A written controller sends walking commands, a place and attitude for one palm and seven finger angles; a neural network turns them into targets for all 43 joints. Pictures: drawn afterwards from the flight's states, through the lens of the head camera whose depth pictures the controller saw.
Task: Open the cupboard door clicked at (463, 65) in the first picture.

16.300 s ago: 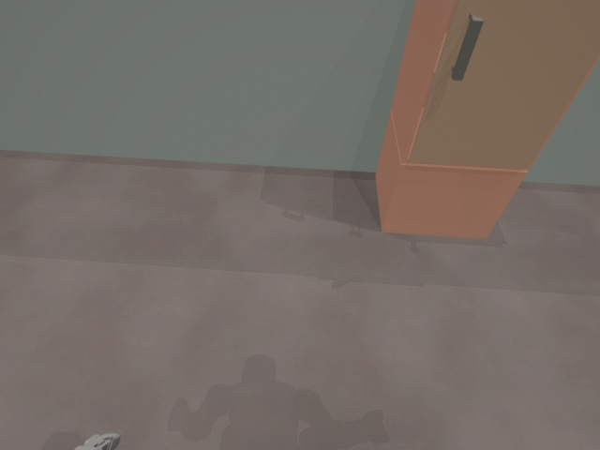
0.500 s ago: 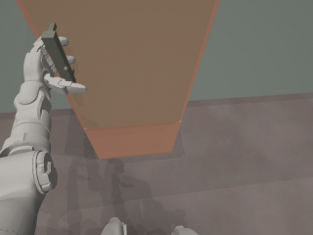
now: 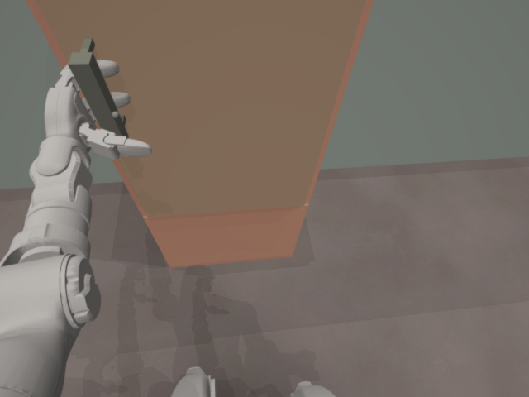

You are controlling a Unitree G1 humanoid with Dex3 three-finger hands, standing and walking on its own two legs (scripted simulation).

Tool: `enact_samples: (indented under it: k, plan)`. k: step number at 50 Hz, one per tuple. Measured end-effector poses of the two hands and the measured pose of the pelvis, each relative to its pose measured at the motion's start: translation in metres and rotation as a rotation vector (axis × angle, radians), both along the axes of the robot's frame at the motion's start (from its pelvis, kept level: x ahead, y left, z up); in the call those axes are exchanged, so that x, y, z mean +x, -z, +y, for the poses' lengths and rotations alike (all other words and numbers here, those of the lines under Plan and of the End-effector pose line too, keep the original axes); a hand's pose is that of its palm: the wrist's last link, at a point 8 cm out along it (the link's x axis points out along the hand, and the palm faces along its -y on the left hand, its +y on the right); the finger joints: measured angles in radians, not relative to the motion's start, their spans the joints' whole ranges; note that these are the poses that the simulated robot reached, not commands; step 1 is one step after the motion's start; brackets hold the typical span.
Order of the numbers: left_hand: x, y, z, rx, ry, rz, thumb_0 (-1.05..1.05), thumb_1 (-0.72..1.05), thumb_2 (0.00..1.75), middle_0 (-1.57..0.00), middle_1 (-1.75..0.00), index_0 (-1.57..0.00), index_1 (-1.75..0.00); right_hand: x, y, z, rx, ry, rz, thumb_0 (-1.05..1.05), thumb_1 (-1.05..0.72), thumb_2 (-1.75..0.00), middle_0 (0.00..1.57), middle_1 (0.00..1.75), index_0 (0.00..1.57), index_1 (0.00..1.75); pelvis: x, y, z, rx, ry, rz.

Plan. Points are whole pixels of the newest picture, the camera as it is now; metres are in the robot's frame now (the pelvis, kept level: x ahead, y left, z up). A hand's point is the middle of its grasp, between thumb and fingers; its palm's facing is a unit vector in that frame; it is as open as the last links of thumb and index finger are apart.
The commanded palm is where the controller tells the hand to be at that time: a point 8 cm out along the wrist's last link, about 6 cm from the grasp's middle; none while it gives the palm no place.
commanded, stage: close the thumb around the handle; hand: left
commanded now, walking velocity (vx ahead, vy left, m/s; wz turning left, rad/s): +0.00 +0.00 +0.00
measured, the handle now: (105, 96) +0.55 +0.21 +0.12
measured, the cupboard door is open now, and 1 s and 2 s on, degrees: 0 0 40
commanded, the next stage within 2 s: pull the door open along its arc in 0.74 s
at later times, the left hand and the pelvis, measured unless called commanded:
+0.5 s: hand (116, 113) +0.51 +0.19 +0.13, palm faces +0.06 -1.00 +0.00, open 8.3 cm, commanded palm +0.48 +0.23 +0.12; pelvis +0.00 +0.00 +0.00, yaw +0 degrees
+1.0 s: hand (117, 114) +0.50 +0.19 +0.13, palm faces +0.04 -1.00 +0.02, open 5.7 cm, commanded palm +0.46 +0.24 +0.12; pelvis +0.00 +0.01 +0.00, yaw -1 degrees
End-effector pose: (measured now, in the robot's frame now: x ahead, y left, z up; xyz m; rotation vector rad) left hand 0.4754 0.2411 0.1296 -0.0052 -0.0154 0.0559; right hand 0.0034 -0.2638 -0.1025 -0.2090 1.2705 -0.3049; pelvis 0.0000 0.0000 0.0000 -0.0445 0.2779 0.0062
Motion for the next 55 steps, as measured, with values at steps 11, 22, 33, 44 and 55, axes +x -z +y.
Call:
enact_samples:
  k: [11, 22, 33, 44, 55]
  plan:
    - [0.004, 0.002, 0.002, -0.002, 0.004, 0.008, -0.01, -0.37, 0.36, -0.31, -1.23, -0.31, -1.22, 0.007, -0.001, 0.001, -0.003, -0.004, -0.007, 0.01, -0.9, -0.9, 0.2, 0.3, 0.2, 0.3, 0.003, 0.0, 0.002, -0.001, 0.0, 0.003]
    - [0.008, 0.004, 0.002, 0.0, 0.0, 0.016, -0.01, 0.15, 0.58, -0.35, -1.28, -0.35, -1.28, 0.001, 0.001, 0.005, 0.004, -0.004, 0.02, 0.01, -0.9, -0.9, 0.2, 0.3, 0.2, 0.3, 0.003, 0.001, 0.003, -0.002, -0.003, 0.011]
    - [0.009, 0.005, 0.002, -0.007, 0.008, 0.015, 0.0, 0.69, 0.81, -0.38, -1.33, -0.39, -1.33, -0.004, -0.001, 0.007, 0.002, 0.014, 0.021, 0.01, -0.9, -0.9, 0.2, 0.3, 0.2, 0.3, 0.004, 0.0, 0.004, -0.003, 0.006, 0.009]
    - [0.009, 0.005, 0.002, -0.007, 0.025, 0.019, 0.0, 0.69, 0.8, -0.39, -1.35, -0.4, -1.35, -0.005, -0.003, 0.005, -0.01, 0.023, 0.012, 0.01, -0.9, -0.9, 0.2, 0.3, 0.2, 0.3, 0.003, -0.001, 0.005, -0.002, 0.011, 0.006]
    - [-0.003, 0.006, 0.0, -0.011, 0.02, -0.002, 0.01, 0.7, 0.77, -0.38, -1.35, -0.4, -1.35, 0.005, -0.005, 0.008, 0.013, 0.03, -0.009, 0.01, -0.9, -0.9, 0.2, 0.3, 0.2, 0.3, 0.009, -0.004, 0.007, 0.006, 0.025, -0.006]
